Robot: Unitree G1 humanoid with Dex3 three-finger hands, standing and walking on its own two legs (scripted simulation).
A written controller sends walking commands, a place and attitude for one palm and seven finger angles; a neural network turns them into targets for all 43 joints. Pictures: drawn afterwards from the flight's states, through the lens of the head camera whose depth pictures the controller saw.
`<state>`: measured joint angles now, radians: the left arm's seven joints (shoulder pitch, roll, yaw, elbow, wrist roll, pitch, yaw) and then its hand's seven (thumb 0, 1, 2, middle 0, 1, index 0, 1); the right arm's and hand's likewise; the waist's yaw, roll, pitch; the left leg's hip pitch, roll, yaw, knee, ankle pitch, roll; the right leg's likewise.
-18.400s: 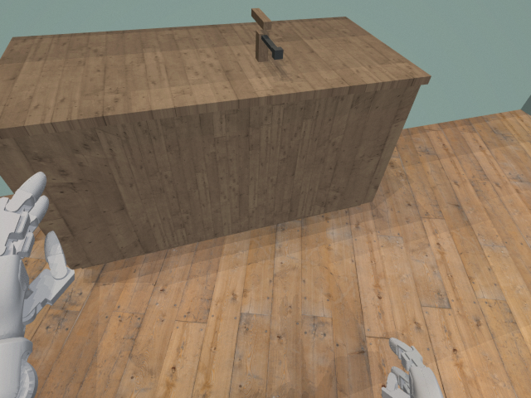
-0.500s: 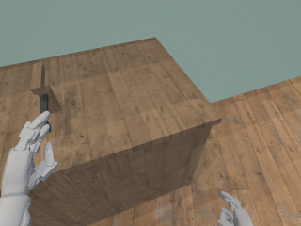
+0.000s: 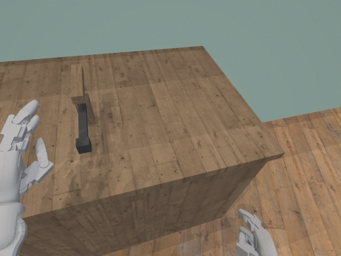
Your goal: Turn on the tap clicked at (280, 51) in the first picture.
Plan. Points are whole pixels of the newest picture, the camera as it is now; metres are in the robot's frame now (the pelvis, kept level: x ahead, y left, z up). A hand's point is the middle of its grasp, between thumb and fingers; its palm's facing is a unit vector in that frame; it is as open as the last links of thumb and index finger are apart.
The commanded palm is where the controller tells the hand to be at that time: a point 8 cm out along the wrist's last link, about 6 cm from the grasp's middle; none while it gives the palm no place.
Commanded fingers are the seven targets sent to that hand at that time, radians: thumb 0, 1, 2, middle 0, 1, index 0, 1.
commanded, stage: come to a stop and stand still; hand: left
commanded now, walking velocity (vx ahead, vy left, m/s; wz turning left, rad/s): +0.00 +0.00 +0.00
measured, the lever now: (83, 145) +0.32 +0.24 +0.07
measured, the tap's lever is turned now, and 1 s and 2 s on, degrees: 0 0 0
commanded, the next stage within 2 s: look again from close up in 0.38 s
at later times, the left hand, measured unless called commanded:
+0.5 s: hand (48, 156) +0.23 +0.26 +0.15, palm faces +0.38 -0.86 -0.34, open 7.4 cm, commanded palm +0.17 +0.29 +0.18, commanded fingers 0.00 0.90 0.90 -0.20 -0.30 -0.20 -0.30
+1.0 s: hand (50, 166) +0.21 +0.23 +0.17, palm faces +0.37 -0.86 -0.35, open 7.4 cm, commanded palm +0.15 +0.27 +0.18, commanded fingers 0.00 0.90 0.90 -0.20 -0.30 -0.20 -0.30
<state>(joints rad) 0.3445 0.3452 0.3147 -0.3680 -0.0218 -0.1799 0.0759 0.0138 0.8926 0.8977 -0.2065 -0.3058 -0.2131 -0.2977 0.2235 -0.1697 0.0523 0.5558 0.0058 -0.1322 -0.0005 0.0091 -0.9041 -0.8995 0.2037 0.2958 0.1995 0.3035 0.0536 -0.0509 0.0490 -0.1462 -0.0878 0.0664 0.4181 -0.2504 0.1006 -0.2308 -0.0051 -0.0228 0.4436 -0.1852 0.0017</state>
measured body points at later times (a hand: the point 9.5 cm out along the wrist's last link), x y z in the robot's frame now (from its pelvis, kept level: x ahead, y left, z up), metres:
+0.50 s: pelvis +0.02 +0.01 +0.00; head +0.04 +0.04 +0.45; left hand +0.21 +0.30 +0.17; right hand +0.21 -0.21 -0.07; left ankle -0.01 +0.05 -0.74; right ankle +0.02 -0.11 -0.73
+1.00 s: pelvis -0.02 -0.01 +0.00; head -0.01 +0.01 +0.45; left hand +0.18 +0.27 +0.19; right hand +0.15 -0.23 -0.07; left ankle -0.01 +0.06 -0.74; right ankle +0.03 -0.10 -0.74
